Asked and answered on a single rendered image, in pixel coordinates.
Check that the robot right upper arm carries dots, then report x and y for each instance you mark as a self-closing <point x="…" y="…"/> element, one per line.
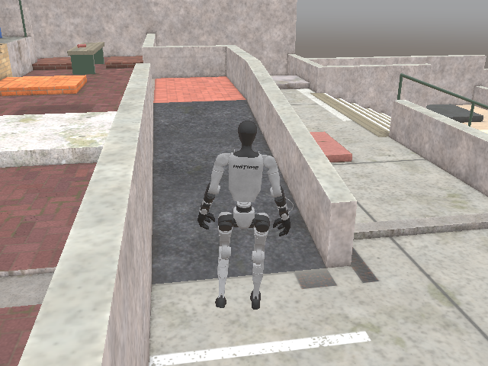
<point x="273" y="174"/>

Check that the left robot hand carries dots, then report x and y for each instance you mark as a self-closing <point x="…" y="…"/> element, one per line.
<point x="205" y="217"/>

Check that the robot head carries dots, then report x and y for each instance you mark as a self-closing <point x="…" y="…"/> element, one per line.
<point x="247" y="131"/>

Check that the right robot hand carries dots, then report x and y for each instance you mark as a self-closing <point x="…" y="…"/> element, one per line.
<point x="285" y="223"/>

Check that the robot left forearm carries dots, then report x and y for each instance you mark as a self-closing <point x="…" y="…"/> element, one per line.
<point x="207" y="201"/>

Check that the robot right forearm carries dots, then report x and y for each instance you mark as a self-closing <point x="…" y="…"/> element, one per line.
<point x="282" y="206"/>

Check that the robot right foot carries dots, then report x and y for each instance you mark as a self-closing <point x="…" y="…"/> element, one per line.
<point x="255" y="302"/>

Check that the robot left upper arm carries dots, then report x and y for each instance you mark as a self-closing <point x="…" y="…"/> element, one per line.
<point x="221" y="160"/>

